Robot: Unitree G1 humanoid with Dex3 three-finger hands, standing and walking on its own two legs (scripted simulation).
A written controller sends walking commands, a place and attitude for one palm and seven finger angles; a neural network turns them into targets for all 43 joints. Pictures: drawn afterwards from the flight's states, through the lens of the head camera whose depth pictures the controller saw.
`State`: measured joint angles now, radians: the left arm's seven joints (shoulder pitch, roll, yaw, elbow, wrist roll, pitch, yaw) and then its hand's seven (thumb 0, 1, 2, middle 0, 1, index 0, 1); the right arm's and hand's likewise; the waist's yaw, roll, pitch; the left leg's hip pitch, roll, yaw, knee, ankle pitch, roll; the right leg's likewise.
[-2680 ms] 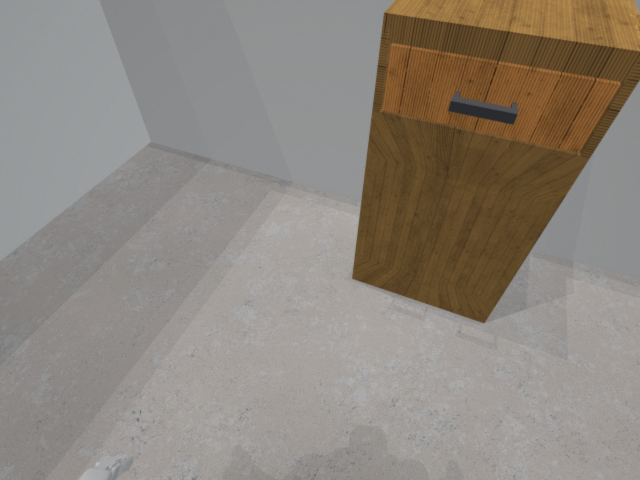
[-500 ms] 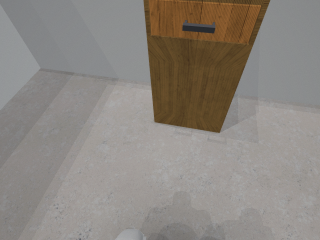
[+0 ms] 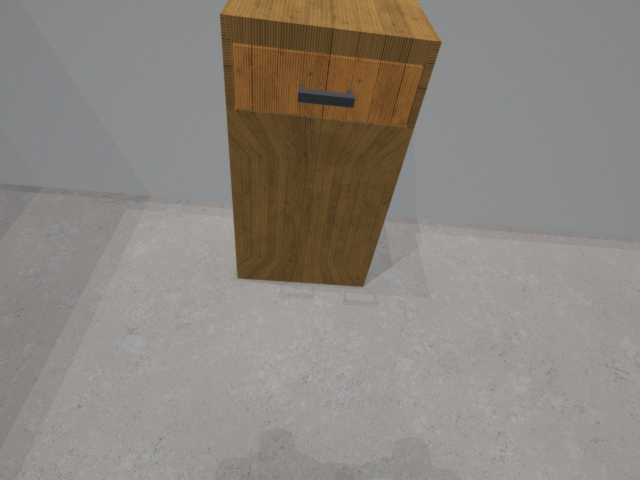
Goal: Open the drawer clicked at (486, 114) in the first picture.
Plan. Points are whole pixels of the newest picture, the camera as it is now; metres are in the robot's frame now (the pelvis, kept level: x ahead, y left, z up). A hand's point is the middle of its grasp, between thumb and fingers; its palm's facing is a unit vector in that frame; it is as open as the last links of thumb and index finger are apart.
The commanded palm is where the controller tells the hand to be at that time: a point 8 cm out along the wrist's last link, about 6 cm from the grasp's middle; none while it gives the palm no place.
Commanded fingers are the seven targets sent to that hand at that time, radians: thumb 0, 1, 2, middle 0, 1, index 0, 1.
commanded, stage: take the last steps up to it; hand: left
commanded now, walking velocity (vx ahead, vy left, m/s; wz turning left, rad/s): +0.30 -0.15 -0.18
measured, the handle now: (326, 94) +0.97 +0.04 +0.04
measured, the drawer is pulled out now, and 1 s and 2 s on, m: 0.00 0.00 0.00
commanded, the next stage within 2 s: come to a stop and stand still in 1.12 s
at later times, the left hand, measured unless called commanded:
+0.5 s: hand (289, 424) +0.25 +0.05 -0.18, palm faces -0.01 -0.99 -0.16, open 7.2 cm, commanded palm none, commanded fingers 0.00 0.90 0.90 -0.20 -0.30 -0.20 -0.30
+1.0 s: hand (286, 387) +0.32 +0.06 -0.19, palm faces +0.01 -0.99 -0.12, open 7.4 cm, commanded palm none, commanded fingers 0.00 0.90 0.90 -0.20 -0.30 -0.20 -0.30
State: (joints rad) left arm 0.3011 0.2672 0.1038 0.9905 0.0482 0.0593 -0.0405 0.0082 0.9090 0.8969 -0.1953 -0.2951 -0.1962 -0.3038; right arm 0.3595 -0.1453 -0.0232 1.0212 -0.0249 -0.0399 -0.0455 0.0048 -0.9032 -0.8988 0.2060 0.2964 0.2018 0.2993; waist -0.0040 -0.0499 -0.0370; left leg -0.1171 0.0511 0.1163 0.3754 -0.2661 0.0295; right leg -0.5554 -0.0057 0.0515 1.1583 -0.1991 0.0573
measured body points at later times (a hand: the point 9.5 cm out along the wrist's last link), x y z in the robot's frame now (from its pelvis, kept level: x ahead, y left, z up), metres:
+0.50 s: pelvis +0.14 -0.12 -0.01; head +0.16 -0.12 +0.43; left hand +0.25 +0.10 -0.16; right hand +0.05 -0.34 -0.17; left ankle +0.08 +0.01 -0.66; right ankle +0.13 -0.23 -0.75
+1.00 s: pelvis +0.32 -0.11 +0.00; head +0.32 -0.08 +0.45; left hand +0.32 +0.11 -0.18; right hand +0.32 -0.36 -0.14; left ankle +0.32 -0.04 -0.75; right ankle +0.33 -0.28 -0.66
